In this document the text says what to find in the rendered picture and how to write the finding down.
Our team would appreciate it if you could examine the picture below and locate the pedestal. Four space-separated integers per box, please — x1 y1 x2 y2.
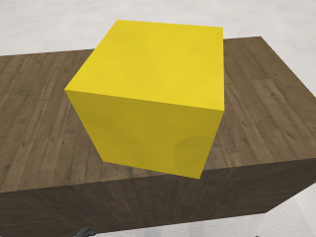
0 36 316 237

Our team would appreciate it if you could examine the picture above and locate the carton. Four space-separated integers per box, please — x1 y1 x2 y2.
64 20 225 179

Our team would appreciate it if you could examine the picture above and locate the robot left hand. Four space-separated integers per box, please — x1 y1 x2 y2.
75 226 97 237

